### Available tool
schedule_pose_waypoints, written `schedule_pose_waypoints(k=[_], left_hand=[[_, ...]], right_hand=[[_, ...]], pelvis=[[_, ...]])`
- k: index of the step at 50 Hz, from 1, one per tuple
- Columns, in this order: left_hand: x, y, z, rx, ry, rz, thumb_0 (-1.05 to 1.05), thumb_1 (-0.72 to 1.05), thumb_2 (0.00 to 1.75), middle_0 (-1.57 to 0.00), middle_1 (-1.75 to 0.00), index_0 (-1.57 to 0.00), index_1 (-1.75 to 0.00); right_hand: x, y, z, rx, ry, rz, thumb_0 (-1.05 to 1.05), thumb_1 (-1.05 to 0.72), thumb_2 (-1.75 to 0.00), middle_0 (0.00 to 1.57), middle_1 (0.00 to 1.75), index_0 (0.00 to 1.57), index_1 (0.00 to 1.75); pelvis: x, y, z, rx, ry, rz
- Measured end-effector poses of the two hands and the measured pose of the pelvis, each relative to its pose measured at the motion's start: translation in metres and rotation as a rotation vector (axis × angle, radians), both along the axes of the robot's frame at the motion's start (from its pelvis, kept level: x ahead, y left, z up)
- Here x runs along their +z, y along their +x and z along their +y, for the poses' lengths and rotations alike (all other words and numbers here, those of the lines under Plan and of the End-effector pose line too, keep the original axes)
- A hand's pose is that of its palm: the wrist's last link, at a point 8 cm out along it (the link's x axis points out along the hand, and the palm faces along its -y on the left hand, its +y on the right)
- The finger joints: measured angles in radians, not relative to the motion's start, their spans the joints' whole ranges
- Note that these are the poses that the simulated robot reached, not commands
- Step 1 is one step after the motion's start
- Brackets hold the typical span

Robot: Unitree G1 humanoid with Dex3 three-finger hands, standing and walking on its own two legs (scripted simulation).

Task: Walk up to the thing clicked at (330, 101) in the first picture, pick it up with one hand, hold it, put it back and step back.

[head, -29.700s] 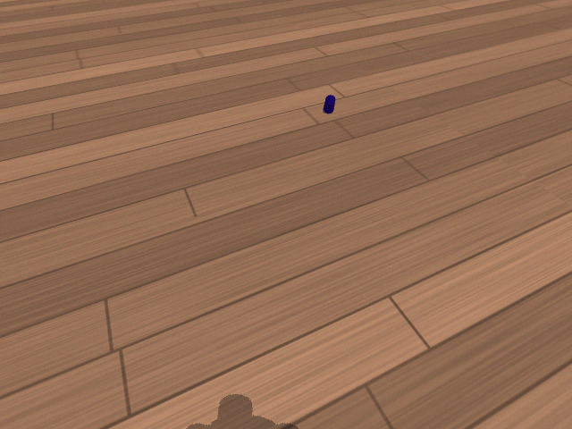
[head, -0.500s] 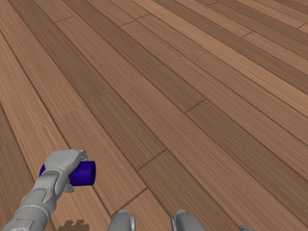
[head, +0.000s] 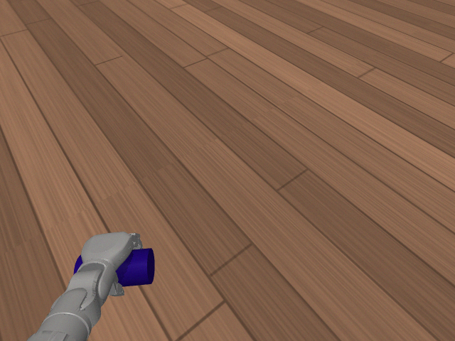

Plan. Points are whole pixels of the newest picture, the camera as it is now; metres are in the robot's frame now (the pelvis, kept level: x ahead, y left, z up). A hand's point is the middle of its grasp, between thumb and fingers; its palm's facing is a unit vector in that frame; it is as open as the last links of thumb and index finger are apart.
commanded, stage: hold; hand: left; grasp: from above
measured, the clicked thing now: (117, 268) +0.32 +0.23 -0.11
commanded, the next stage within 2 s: crouch in 2.00 s
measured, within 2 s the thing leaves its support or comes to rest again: neither
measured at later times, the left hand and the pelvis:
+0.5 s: hand (112, 255) +0.32 +0.22 -0.04, palm faces -0.48 -0.04 -0.88, open 10.0 cm; pelvis +0.02 +0.00 +0.02, yaw +0 degrees
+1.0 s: hand (107, 269) +0.29 +0.22 -0.02, palm faces -0.49 -0.04 -0.87, open 10.0 cm; pelvis +0.01 -0.01 +0.03, yaw +0 degrees
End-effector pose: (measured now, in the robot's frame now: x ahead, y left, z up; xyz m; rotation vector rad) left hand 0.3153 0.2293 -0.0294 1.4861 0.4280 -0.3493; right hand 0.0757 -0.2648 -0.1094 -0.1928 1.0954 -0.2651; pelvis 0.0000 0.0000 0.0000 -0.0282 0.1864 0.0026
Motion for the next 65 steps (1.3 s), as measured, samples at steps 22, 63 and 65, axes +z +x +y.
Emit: schedule_pose_waypoints(k=[22, 63, 65], left_hand=[[0.040, 0.012, -0.005, -0.036, 0.006, 0.004, -0.01, -0.01, 0.57, -0.67, -0.59, -0.69, -0.57], [0.075, -0.031, -0.013, -0.065, -0.006, -0.002, -0.01, -0.01, 0.56, -0.67, -0.59, -0.69, -0.57], [0.077, -0.031, -0.014, -0.065, -0.008, -0.005, -0.01, -0.01, 0.56, -0.67, -0.59, -0.69, -0.58]], right_hand=[[0.024, 0.040, -0.004, 0.003, 0.013, -0.062, 0.00, -0.89, -0.89, 0.20, 0.30, 0.21, 0.30], [0.040, 0.049, 0.000, 0.052, 0.036, -0.150, 0.01, -0.89, -0.89, 0.20, 0.30, 0.21, 0.30], [0.041, 0.050, 0.001, 0.054, 0.037, -0.155, 0.01, -0.89, -0.90, 0.20, 0.30, 0.21, 0.30]], pelvis=[[0.022, 0.022, -0.003, -0.004, 0.013, -0.067], [0.035, -0.004, -0.008, -0.002, 0.022, -0.175], [0.035, -0.005, -0.008, -0.002, 0.022, -0.178]])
